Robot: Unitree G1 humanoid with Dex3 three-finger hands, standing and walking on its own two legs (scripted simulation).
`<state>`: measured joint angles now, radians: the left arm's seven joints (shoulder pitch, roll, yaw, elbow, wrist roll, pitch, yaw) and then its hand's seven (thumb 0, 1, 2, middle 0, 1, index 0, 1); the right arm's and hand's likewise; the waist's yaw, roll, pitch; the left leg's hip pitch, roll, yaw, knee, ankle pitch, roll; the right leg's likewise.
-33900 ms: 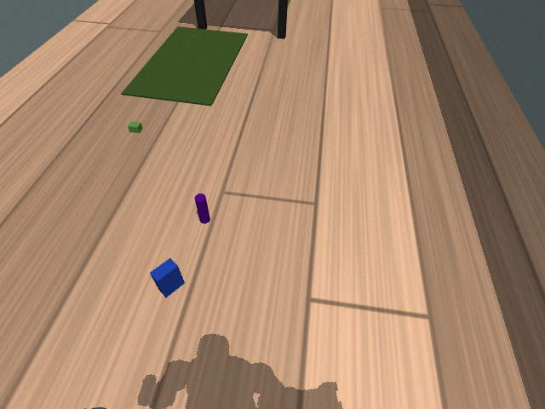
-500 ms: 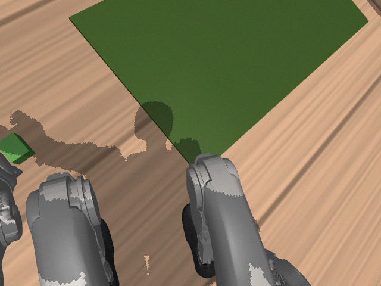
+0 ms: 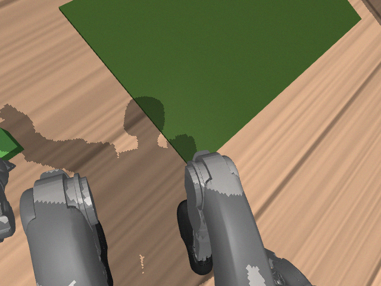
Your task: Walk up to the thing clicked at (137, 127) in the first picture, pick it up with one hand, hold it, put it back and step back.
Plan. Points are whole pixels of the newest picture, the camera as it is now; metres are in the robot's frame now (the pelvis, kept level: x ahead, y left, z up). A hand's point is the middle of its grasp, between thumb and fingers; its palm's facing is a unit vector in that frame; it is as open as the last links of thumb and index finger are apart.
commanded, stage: approach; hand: left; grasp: from above
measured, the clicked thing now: (3, 144) +0.41 +0.36 -0.29
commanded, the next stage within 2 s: rest palm in 0.24 s
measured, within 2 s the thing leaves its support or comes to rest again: neither
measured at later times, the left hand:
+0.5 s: hand out of the picture +0.38 +0.35 -0.19, palm faces -0.31 -0.32 -0.90, open 13.3 cm
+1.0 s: hand out of the picture +0.39 +0.35 -0.24, palm faces -0.30 -0.33 -0.89, open 13.3 cm
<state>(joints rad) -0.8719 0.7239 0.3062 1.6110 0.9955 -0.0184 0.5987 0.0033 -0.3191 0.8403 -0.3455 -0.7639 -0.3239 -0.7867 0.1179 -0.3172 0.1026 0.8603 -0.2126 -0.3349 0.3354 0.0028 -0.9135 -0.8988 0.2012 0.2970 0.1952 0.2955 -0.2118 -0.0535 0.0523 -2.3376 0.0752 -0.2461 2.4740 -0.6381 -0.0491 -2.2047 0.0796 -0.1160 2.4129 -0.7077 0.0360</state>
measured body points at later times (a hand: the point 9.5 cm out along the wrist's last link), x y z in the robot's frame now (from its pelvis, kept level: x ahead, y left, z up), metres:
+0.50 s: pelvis +0.00 +0.00 +0.00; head +0.23 +0.08 +0.38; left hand +0.40 +0.37 -0.14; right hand +0.06 -0.26 -0.10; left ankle +0.08 +0.15 -0.27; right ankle +0.10 -0.12 -0.27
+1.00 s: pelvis +0.00 +0.01 -0.01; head +0.26 +0.11 +0.35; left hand +0.41 +0.36 -0.19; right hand +0.04 -0.24 -0.08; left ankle +0.08 +0.15 -0.27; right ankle +0.10 -0.12 -0.27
